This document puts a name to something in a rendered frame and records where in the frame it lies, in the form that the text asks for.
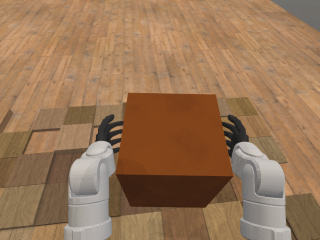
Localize robot left forearm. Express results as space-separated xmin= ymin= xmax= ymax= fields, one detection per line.
xmin=63 ymin=141 xmax=116 ymax=240

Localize carton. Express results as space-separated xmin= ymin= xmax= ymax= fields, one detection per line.
xmin=116 ymin=92 xmax=233 ymax=208

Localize robot left hand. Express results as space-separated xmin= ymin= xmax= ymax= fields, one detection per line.
xmin=95 ymin=114 xmax=124 ymax=154

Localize robot right hand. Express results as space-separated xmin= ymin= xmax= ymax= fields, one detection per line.
xmin=222 ymin=114 xmax=249 ymax=159

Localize robot right forearm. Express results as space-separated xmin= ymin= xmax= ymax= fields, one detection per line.
xmin=231 ymin=141 xmax=292 ymax=240

